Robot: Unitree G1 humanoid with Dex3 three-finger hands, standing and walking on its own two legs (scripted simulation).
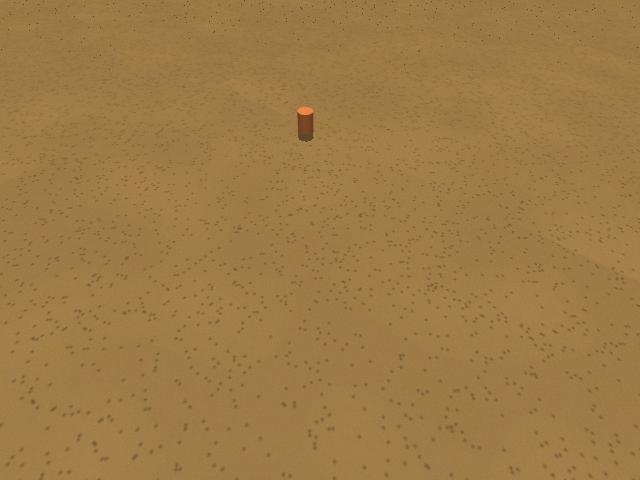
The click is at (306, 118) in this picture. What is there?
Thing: squat round
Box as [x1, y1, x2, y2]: [297, 107, 312, 133]
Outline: 301,107 297,110 298,131 301,133 309,133 312,131 312,109 308,107
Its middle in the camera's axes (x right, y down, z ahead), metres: -0.09 -0.69 +2.24
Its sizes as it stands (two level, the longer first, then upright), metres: 0.090 0.090 0.123
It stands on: the floor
